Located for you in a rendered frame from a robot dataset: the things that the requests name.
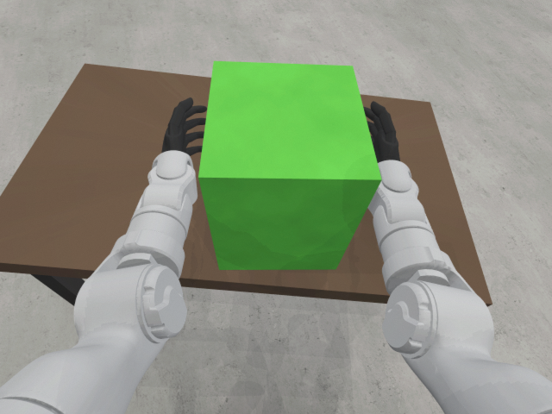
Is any robot left forearm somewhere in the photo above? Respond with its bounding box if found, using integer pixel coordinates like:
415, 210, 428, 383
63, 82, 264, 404
73, 150, 198, 333

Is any robot left upper arm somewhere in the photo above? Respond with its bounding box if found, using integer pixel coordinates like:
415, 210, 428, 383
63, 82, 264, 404
0, 263, 187, 414

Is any robot right hand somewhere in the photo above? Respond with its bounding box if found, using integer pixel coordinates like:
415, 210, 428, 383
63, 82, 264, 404
363, 101, 400, 163

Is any robot left hand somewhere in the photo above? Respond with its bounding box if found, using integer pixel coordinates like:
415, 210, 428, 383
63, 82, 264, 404
162, 97, 207, 156

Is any robot right forearm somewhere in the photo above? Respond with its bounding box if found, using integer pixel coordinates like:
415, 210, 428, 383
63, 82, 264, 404
368, 160, 494, 344

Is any robot right upper arm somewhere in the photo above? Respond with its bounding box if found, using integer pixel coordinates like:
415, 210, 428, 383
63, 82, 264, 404
382, 280, 552, 414

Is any table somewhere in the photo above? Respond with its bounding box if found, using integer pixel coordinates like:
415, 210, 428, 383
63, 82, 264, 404
0, 64, 492, 307

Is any carton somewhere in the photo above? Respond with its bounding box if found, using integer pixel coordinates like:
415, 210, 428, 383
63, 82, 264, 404
198, 61, 382, 270

